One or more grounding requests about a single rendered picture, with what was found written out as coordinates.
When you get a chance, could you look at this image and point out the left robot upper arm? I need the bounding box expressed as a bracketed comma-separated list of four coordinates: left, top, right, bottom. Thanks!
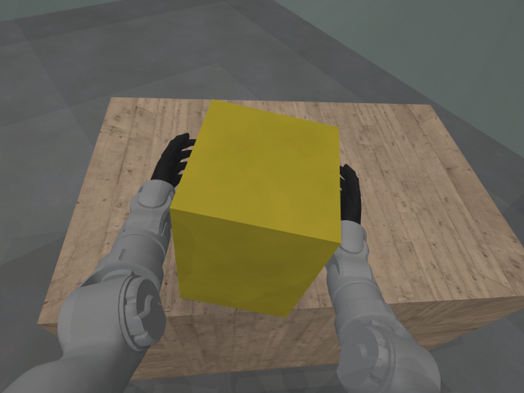
[2, 275, 166, 393]

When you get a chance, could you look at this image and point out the robot right hand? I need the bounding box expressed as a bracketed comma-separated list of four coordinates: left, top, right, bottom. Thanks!
[340, 164, 361, 224]

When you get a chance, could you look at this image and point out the robot left hand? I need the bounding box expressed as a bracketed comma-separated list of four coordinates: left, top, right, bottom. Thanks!
[151, 133, 196, 187]

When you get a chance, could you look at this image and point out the pedestal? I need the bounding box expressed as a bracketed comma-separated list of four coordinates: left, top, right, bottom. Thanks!
[37, 97, 524, 381]

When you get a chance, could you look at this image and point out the carton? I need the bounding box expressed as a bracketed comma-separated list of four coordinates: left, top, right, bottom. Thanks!
[169, 99, 341, 318]

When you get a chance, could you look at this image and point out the right robot forearm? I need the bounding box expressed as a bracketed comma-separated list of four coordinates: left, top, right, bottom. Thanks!
[325, 220, 420, 348]

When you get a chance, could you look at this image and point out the right robot upper arm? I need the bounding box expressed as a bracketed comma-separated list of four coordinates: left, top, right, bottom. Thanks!
[337, 325, 454, 393]

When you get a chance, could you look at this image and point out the left robot forearm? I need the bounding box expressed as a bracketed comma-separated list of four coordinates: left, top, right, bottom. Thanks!
[57, 179, 175, 348]

